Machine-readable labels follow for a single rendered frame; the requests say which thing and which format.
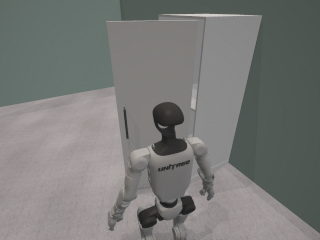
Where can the humanoid robot head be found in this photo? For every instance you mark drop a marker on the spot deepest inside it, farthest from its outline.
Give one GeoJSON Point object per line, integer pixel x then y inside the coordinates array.
{"type": "Point", "coordinates": [168, 114]}

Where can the handle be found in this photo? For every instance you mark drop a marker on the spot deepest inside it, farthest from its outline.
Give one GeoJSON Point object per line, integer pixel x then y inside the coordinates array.
{"type": "Point", "coordinates": [125, 120]}

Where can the robot right thigh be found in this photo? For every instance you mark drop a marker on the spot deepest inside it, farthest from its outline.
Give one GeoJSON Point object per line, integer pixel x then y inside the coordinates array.
{"type": "Point", "coordinates": [188, 206]}

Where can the left robot upper arm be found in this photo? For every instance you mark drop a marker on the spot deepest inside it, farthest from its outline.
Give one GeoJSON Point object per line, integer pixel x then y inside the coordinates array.
{"type": "Point", "coordinates": [138, 161]}

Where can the robot left forearm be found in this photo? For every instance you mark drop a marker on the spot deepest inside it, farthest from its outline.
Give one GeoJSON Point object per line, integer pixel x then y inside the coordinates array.
{"type": "Point", "coordinates": [119, 207]}

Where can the robot right forearm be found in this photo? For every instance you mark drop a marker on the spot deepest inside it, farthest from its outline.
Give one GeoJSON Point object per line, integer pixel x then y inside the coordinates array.
{"type": "Point", "coordinates": [208, 183]}

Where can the right robot upper arm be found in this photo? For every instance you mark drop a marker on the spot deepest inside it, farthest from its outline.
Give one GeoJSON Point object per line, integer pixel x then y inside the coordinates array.
{"type": "Point", "coordinates": [201, 155]}

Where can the robot left hand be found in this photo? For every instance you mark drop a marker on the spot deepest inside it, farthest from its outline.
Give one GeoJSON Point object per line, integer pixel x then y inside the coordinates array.
{"type": "Point", "coordinates": [112, 222]}

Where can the fridge door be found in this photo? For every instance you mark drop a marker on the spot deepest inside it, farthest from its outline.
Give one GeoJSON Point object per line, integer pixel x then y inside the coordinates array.
{"type": "Point", "coordinates": [152, 62]}

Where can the robot right hand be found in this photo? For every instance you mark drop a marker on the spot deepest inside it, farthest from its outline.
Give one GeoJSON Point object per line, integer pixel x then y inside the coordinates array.
{"type": "Point", "coordinates": [210, 193]}

